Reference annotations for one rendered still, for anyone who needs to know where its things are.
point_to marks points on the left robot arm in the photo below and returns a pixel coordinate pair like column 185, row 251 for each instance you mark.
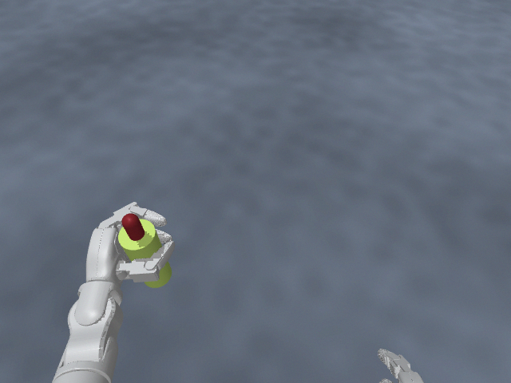
column 94, row 321

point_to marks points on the left robot hand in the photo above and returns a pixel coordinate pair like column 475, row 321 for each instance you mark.
column 107, row 260

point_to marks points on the right robot hand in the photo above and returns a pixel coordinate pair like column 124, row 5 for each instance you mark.
column 399, row 367

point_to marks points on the bottle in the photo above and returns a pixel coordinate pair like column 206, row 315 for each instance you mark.
column 139, row 240

